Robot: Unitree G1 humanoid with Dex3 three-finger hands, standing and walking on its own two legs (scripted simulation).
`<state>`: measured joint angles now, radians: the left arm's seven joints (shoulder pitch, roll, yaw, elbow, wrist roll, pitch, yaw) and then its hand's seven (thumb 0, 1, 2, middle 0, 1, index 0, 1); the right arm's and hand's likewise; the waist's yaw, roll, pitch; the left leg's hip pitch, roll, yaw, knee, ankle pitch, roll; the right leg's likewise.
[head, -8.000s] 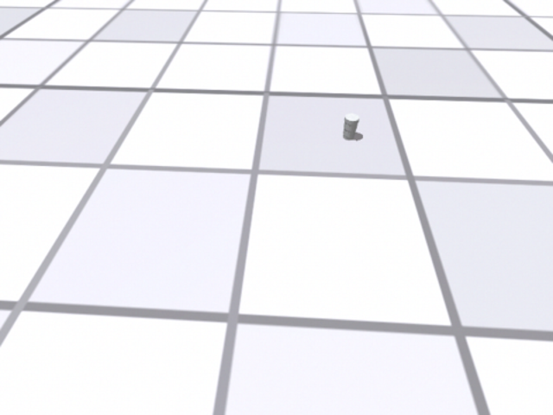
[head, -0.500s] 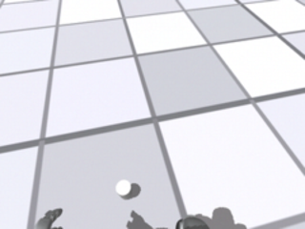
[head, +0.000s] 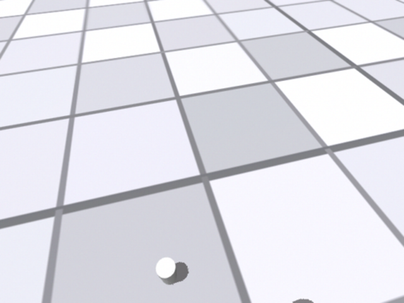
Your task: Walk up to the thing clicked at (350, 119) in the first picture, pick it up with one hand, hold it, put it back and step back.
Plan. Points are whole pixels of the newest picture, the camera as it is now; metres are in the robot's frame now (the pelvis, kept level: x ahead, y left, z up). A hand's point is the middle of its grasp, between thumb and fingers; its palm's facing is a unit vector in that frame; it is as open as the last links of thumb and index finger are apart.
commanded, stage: walk up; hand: left
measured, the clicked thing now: (167, 272) +0.40 +0.19 -0.70
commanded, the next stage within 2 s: none
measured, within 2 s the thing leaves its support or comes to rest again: neither
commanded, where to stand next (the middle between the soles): +0.04 -0.02 m, yaw -2 degrees
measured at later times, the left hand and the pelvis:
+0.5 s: hand out of the picture +0.05 +0.27 -0.18, palm faces -0.11 -0.93 -0.35, open 7.4 cm; pelvis -0.02 +0.00 -0.02, yaw -5 degrees
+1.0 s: hand out of the picture +0.06 +0.26 -0.16, palm faces -0.04 -0.94 -0.35, open 7.4 cm; pelvis -0.06 +0.01 -0.01, yaw -2 degrees
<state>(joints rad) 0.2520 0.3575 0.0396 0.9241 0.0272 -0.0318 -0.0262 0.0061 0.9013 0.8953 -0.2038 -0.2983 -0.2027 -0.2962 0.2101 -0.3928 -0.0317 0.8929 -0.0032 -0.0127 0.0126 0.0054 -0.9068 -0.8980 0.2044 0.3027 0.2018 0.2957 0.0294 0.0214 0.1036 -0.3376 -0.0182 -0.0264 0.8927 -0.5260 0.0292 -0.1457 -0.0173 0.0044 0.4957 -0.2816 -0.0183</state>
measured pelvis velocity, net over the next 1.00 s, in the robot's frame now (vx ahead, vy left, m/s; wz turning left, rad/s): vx -0.06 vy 0.01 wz -0.04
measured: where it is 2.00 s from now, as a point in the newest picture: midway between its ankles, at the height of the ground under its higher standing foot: outside the picture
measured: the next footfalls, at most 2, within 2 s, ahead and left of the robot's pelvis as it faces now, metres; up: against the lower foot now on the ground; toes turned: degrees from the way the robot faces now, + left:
left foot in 0.14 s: +0.13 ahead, +0.13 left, +0.00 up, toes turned +1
right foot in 0.48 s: -0.01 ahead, -0.14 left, +0.00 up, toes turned -3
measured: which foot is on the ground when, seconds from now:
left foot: up 0.00-0.12, down 0.14-0.52, up 0.54-0.76, down 0.78-1.00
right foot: down 0.00-0.16, up 0.18-0.46, down 0.48-1.00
